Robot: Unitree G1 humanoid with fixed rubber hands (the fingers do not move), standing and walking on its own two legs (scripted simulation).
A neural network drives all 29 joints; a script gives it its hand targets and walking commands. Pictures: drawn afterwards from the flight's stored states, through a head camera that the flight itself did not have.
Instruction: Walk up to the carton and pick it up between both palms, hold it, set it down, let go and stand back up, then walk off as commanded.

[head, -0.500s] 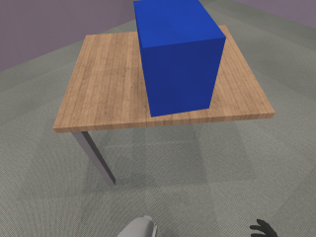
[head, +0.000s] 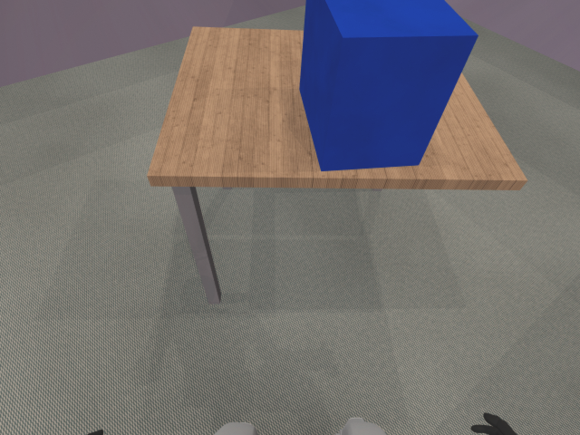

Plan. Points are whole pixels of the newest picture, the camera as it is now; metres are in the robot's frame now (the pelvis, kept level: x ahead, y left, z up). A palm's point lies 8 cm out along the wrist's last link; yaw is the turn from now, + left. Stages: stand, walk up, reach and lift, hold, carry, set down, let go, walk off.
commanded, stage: walk off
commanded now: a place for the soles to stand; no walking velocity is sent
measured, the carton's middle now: (366, 69) +0.79 -0.09 +0.08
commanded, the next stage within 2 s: none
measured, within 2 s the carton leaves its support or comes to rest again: neither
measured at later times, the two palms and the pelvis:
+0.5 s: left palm out of the picture -0.08 +0.33 -0.14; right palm out of the picture +0.04 -0.26 -0.05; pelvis -0.10 +0.03 +0.01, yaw +0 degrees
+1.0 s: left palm out of the picture -0.17 +0.29 -0.07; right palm out of the picture -0.09 -0.31 -0.13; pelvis -0.20 -0.03 +0.01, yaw -1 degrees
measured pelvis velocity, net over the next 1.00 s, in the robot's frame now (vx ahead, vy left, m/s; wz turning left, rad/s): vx -0.20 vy -0.03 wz -0.01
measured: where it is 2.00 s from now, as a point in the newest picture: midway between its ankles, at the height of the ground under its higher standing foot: outside the picture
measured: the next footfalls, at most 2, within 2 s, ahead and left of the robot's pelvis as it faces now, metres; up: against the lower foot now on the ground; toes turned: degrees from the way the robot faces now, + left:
right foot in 0.70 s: -0.11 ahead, -0.13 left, +0.00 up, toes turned +7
left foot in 1.28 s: -0.17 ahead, +0.15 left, +0.00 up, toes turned -5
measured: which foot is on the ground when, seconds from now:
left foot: down 0.00-0.70, up 0.72-1.00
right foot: down 0.00-0.00, up 0.02-0.68, down 0.70-1.00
